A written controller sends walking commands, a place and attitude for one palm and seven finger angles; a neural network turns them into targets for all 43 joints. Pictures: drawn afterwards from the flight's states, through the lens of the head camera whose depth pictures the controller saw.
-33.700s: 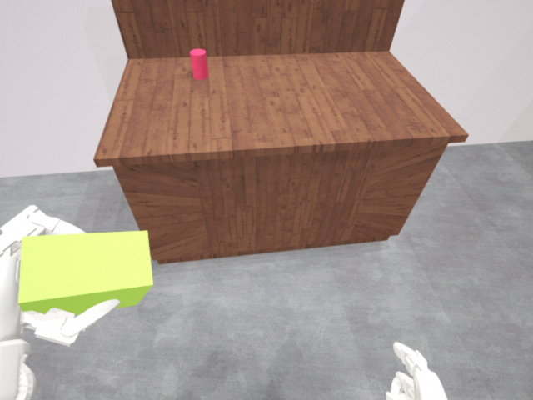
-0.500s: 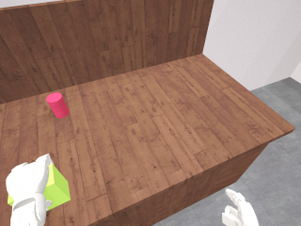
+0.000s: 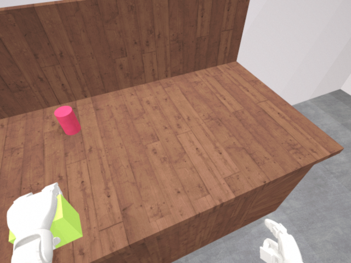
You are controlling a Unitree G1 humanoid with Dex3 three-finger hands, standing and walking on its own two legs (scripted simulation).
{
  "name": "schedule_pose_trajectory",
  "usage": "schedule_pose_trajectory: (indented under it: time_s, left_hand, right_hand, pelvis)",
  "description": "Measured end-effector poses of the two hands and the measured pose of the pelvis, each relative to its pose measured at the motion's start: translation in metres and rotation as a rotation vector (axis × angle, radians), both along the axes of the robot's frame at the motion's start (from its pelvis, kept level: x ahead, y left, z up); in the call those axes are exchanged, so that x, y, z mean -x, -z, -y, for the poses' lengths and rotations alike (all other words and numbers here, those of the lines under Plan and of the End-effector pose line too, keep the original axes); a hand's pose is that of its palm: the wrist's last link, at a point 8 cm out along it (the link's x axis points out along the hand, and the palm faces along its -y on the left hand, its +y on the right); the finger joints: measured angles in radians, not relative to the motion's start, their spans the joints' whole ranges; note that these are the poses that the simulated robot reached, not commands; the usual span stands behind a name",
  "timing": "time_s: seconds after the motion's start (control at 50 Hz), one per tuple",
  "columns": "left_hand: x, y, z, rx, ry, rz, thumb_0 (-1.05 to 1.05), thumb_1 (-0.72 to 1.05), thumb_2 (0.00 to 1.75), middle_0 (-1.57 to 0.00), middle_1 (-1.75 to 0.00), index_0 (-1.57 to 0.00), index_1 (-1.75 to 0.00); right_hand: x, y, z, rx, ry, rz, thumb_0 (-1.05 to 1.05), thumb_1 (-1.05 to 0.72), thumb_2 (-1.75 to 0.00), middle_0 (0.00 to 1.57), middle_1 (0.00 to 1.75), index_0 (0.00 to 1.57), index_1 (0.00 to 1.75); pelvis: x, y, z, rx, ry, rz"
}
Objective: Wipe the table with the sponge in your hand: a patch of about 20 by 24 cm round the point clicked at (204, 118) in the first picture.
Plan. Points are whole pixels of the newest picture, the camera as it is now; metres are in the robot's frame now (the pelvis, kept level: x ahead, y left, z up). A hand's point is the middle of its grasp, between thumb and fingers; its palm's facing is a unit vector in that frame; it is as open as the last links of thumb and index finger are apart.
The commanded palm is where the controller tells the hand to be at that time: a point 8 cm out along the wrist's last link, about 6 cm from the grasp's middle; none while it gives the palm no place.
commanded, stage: wipe back along the first lane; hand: left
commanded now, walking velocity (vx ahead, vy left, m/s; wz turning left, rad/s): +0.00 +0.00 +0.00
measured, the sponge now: (53, 229) +0.18 +0.33 -0.06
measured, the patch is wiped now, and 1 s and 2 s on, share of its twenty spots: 1.00 1.00 1.00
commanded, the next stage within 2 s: lift the sponge slowly off the table in 0.54 s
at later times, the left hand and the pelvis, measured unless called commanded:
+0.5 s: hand (46, 221) +0.19 +0.33 -0.01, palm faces -0.04 -0.05 -1.00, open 10.1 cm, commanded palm +0.15 +0.31 +0.01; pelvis -0.01 +0.00 +0.00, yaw +0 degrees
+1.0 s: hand (47, 219) +0.19 +0.33 -0.01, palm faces -0.07 -0.05 -1.00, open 10.1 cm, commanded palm +0.16 +0.30 +0.04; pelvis +0.00 -0.01 +0.00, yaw +1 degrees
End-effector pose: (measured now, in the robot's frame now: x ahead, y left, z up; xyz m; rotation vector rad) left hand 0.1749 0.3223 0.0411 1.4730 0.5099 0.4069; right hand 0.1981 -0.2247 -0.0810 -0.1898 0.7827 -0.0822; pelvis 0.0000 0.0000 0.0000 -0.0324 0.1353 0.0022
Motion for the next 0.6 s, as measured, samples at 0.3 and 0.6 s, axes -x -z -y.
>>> schedule_pose_trajectory:
  time_s: [0.3,0.6]
  left_hand:
    - [0.001,0.000,0.000,-0.001,0.004,0.006,0.00,-0.46,1.04,-0.69,-1.36,-0.69,-1.38]
    - [0.000,0.001,0.003,-0.022,0.001,0.000,0.01,-0.46,1.05,-0.69,-1.36,-0.69,-1.38]
  right_hand:
    - [0.012,0.004,0.007,0.006,0.019,-0.016,0.01,-0.91,-0.90,0.20,0.30,0.20,0.30]
    - [0.013,0.006,0.006,-0.004,0.017,-0.007,0.01,-0.91,-0.90,0.20,0.30,0.20,0.30]
  pelvis:
    - [0.005,0.001,0.002,-0.002,0.002,-0.003]
    - [0.009,0.003,0.003,-0.004,-0.003,-0.007]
